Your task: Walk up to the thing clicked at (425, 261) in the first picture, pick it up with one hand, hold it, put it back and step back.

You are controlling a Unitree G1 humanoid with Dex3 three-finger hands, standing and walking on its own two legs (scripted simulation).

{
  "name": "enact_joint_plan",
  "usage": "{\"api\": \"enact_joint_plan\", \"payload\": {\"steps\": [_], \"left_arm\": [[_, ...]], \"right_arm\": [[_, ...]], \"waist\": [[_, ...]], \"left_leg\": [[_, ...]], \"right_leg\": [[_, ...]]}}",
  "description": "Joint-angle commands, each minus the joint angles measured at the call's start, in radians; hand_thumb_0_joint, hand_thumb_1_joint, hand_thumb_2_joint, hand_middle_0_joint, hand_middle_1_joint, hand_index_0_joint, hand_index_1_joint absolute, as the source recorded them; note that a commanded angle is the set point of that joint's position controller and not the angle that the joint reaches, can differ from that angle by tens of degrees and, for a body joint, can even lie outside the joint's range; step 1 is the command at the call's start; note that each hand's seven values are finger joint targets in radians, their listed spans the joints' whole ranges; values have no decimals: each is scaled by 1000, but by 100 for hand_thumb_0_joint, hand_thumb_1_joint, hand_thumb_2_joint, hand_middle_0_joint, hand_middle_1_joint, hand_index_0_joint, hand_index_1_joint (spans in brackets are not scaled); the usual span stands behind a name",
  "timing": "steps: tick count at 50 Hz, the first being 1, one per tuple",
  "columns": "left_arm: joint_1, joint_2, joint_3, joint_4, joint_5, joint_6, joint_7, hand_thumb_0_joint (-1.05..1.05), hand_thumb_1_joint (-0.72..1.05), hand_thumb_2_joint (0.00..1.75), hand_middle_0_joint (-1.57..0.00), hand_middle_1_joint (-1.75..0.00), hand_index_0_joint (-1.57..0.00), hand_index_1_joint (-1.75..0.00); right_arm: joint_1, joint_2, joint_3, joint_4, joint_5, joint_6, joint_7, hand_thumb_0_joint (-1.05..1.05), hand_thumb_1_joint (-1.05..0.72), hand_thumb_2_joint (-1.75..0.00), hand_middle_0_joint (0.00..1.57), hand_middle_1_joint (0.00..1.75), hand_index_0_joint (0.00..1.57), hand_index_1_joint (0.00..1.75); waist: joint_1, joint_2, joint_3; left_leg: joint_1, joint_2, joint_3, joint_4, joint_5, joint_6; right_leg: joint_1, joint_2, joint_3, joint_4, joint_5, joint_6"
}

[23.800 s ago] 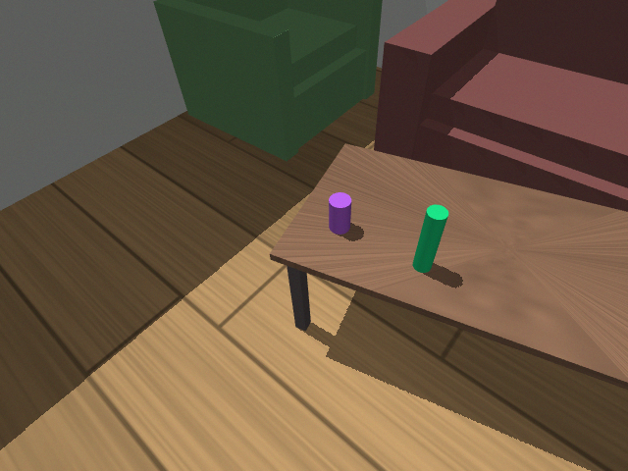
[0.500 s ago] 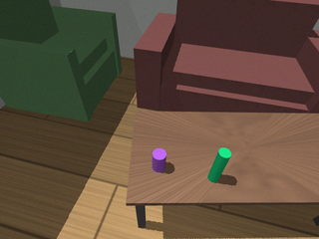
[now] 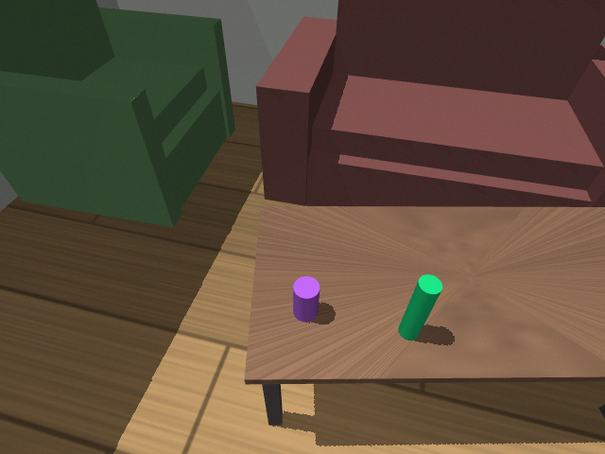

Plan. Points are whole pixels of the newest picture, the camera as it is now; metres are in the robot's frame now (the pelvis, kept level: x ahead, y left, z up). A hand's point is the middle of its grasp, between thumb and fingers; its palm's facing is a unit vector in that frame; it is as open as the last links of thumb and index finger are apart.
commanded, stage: home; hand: right
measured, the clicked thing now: (418, 309) +0.48 -0.23 -0.24
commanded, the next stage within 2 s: stand in 0.54 s
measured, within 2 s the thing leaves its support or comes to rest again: neither
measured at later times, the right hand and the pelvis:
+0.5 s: hand out of the picture +0.09 -0.25 -0.15, palm faces -0.03 +0.93 -0.37, open 17.3 cm; pelvis +0.01 +0.00 +0.00, yaw +1 degrees
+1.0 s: hand out of the picture +0.10 -0.26 -0.15, palm faces -0.04 +0.93 -0.37, open 11.3 cm; pelvis +0.02 -0.01 +0.00, yaw +2 degrees
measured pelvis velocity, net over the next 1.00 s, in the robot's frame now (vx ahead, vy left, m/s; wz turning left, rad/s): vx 0.02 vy -0.01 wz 0.03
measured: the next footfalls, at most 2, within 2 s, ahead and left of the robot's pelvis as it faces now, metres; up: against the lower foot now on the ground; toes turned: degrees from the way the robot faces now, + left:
none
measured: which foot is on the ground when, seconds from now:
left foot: down 0.00-1.00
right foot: down 0.00-1.00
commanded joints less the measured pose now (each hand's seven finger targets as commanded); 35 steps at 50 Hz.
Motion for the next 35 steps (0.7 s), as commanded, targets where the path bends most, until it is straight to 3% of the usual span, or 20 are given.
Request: {"api": "enact_joint_plan", "payload": {"steps": [1,3,8,11,14,20,23,25,32,34,35], "left_arm": [[-43,174,30,-55,-3,-24,14,0,90,90,-20,-30,-20,-30],[-46,179,31,-54,-3,-23,16,0,90,90,-20,-30,-20,-30],[-48,177,31,-50,-4,-22,15,0,90,90,-20,-30,-20,-30],[-49,175,31,-45,-5,-20,14,0,90,90,-20,-30,-20,-30],[-47,183,35,-49,-5,-24,13,0,90,90,-20,-30,-20,-30],[-65,178,36,-55,-8,-28,14,0,90,90,-20,-30,-20,-30],[-65,179,37,-53,-7,-27,13,0,90,90,-20,-30,-20,-30],[-71,187,40,-61,-8,-28,12,0,90,90,-20,-30,-20,-30],[-77,186,42,-60,-7,-26,12,0,90,90,-20,-30,-20,-30],[-72,184,40,-60,-8,-27,11,0,90,90,-20,-30,-20,-30],[-76,183,41,-62,-8,-27,10,0,90,90,-20,-30,-20,-30]], "right_arm": [[-58,-230,-38,-59,-1,-20,-12,0,53,-6,5,6,5,6],[-54,-234,-37,-56,0,-21,-13,0,54,-6,5,5,5,5],[-61,-233,-38,-53,0,-20,-14,0,52,-7,5,6,5,6],[-61,-228,-37,-52,1,-16,-12,0,54,-6,5,5,5,5],[-60,-230,-37,-52,2,-16,-11,0,53,-6,5,5,5,5],[-67,-239,-39,-58,2,-23,-12,0,55,-5,5,5,5,5],[-69,-236,-40,-58,3,-21,-12,0,55,-5,5,5,5,5],[-72,-241,-41,-61,3,-24,-13,0,54,-6,5,5,5,5],[-75,-238,-41,-60,3,-25,-13,0,54,-6,5,5,5,5],[-79,-235,-41,-60,4,-24,-11,0,38,-22,20,21,20,21],[-74,-243,-43,-60,3,-24,-13,0,30,-30,20,29,20,29]], "waist": [[-3,30,-33],[-4,36,-42],[-6,21,-38],[-8,25,-6],[-6,33,-15],[-5,38,-58],[-7,35,-48],[-5,40,-72],[-6,39,-63],[-2,28,-55],[-4,33,-52]], "left_leg": [[4,117,-131,-84,34,1],[12,122,-129,-80,88,3],[29,122,-126,-79,108,1],[1,115,-129,-92,32,-2],[4,113,-127,-90,38,-2],[32,129,-131,-71,205,3],[23,125,-130,-75,173,1],[36,127,-125,-71,226,1],[33,133,-135,-81,238,0],[39,132,-135,-80,232,-1],[36,126,-128,-81,205,-3]], "right_leg": [[-14,-74,76,-55,26,-43],[3,-79,76,-54,60,-43],[-8,-78,70,-51,56,-43],[-20,-74,70,-63,11,-41],[-11,-79,72,-67,34,-40],[36,-88,62,-54,115,-40],[36,-86,58,-67,93,-38],[54,-93,59,-56,149,-42],[58,-90,44,-50,123,-41],[45,-91,44,-60,122,-39],[43,-93,50,-66,113,-40]]}}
